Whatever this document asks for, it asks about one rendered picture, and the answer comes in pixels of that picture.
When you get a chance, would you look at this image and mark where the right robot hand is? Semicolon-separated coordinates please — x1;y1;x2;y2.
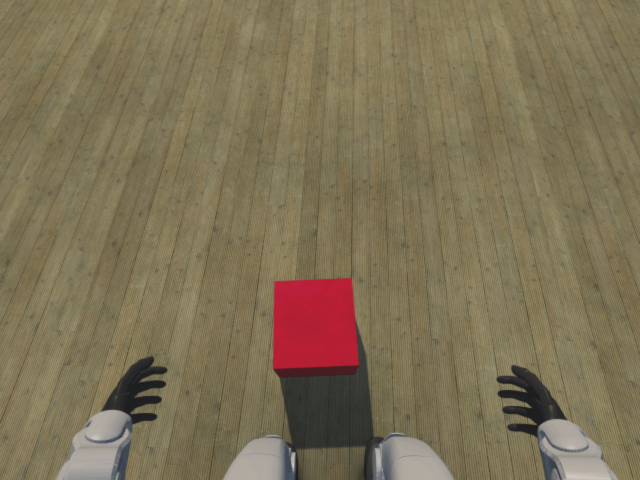
496;365;567;437

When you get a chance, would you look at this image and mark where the left robot hand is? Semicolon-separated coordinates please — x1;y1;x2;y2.
101;356;167;424

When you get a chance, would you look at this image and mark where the right robot forearm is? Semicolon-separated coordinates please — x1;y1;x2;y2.
537;419;619;480

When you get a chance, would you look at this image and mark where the left robot thigh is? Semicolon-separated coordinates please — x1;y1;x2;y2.
223;438;296;480

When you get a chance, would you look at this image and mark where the left robot shin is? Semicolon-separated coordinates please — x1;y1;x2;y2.
265;435;287;445

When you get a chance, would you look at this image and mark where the left robot forearm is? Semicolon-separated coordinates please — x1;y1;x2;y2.
55;410;132;480

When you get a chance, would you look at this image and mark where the carton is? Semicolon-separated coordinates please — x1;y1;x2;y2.
273;278;359;378

